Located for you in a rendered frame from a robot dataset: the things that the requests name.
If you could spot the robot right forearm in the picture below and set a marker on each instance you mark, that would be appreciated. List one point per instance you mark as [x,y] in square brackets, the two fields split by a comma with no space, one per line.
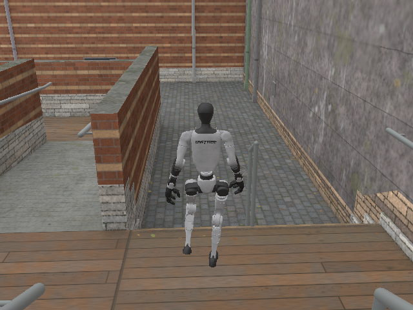
[237,171]

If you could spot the left robot hand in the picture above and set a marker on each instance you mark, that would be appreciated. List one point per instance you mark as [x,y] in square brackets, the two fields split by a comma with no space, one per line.
[169,195]

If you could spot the left robot upper arm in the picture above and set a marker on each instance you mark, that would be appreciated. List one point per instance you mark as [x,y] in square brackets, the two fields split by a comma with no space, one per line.
[182,147]

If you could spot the right robot hand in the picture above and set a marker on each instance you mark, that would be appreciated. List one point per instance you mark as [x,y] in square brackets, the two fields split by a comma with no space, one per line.
[235,184]

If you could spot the robot left forearm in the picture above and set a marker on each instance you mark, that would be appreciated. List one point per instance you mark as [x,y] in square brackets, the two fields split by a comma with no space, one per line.
[173,175]

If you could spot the right robot upper arm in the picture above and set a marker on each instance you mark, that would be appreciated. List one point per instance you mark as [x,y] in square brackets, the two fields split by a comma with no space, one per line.
[229,146]

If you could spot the robot head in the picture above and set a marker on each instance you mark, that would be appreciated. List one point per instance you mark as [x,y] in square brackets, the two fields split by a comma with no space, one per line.
[205,112]

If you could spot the robot right foot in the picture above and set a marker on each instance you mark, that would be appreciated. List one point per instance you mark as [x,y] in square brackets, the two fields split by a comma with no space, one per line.
[212,261]

